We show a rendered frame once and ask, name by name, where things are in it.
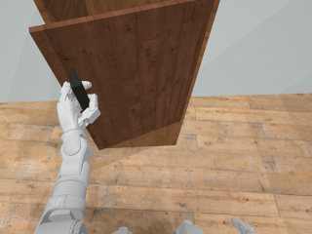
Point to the left robot upper arm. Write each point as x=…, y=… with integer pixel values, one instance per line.
x=72, y=226

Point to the cupboard door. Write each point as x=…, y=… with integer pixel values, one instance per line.
x=140, y=62

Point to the robot right shin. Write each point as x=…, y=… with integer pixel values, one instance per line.
x=186, y=222

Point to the handle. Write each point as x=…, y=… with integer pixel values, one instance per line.
x=79, y=91

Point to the robot left shin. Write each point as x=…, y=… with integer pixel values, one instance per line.
x=123, y=228

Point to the left robot forearm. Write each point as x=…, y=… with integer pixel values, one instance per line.
x=69, y=195

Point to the robot shin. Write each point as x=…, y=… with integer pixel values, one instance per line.
x=186, y=222
x=123, y=228

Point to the robot left hand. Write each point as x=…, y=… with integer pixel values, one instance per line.
x=68, y=109

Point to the robot right hand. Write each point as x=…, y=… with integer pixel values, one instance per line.
x=242, y=226

